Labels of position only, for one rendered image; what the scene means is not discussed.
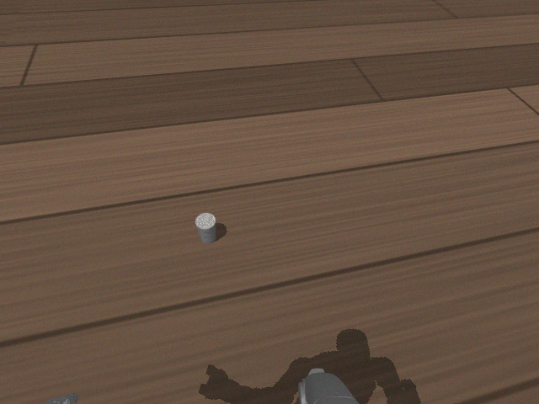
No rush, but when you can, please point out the cup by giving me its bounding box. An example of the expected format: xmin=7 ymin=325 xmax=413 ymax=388
xmin=195 ymin=213 xmax=216 ymax=244

